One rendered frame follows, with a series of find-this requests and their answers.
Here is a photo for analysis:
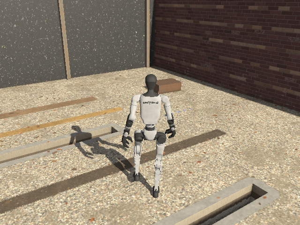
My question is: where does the left robot shin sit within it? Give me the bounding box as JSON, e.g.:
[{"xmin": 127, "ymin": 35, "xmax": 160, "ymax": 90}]
[{"xmin": 134, "ymin": 145, "xmax": 141, "ymax": 175}]

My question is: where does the right robot upper arm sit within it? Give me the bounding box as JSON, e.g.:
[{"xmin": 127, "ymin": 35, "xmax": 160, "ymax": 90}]
[{"xmin": 160, "ymin": 95, "xmax": 172, "ymax": 120}]

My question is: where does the left robot upper arm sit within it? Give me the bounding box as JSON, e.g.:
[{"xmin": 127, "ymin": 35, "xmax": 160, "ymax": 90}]
[{"xmin": 129, "ymin": 94, "xmax": 141, "ymax": 121}]

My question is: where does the right robot hand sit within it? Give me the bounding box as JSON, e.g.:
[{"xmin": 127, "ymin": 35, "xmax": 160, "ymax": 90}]
[{"xmin": 165, "ymin": 129, "xmax": 176, "ymax": 138}]

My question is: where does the robot right forearm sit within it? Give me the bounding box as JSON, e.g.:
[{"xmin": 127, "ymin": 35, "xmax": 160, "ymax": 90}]
[{"xmin": 167, "ymin": 113, "xmax": 175, "ymax": 131}]

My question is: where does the robot left forearm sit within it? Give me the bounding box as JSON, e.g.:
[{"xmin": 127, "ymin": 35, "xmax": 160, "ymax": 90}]
[{"xmin": 123, "ymin": 114, "xmax": 133, "ymax": 137}]

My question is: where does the robot right foot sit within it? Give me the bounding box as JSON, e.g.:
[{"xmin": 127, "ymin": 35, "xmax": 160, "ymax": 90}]
[{"xmin": 153, "ymin": 186, "xmax": 159, "ymax": 198}]

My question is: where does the left robot hand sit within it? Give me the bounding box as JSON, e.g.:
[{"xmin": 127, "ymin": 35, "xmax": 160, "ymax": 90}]
[{"xmin": 121, "ymin": 135, "xmax": 133, "ymax": 148}]

